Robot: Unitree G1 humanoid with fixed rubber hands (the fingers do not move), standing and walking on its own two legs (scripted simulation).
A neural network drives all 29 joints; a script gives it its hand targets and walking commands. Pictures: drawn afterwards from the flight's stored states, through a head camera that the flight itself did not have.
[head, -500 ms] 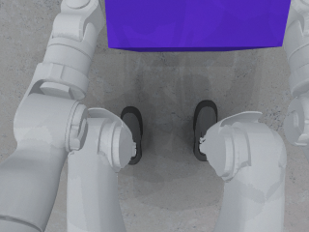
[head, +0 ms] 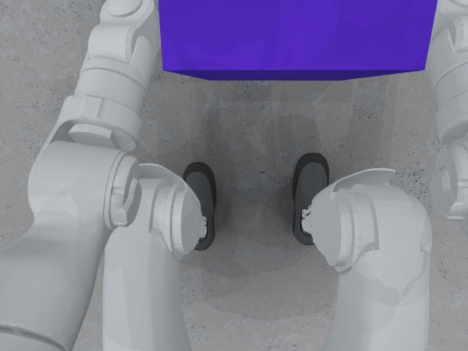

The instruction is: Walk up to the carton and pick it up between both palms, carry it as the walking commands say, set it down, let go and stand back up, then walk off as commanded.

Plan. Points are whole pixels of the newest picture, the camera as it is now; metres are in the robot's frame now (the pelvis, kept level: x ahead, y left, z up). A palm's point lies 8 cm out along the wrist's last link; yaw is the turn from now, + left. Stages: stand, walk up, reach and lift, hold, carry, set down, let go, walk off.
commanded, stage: reach and lift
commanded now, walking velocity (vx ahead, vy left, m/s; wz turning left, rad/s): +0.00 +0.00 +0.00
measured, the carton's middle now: out of the picture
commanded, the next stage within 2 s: none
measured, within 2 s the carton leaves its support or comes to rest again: leaves its support in 0.56 s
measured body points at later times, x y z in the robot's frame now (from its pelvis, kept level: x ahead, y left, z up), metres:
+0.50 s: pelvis +0.00 +0.00 +0.00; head +0.37 -0.03 +0.24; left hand +0.57 +0.12 -0.17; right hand +0.55 -0.23 -0.19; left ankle +0.13 +0.12 -0.35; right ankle +0.14 -0.12 -0.35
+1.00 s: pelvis -0.01 +0.00 +0.02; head +0.34 -0.05 +0.28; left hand +0.57 +0.12 -0.11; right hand +0.55 -0.23 -0.13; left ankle +0.13 +0.12 -0.35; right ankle +0.14 -0.12 -0.35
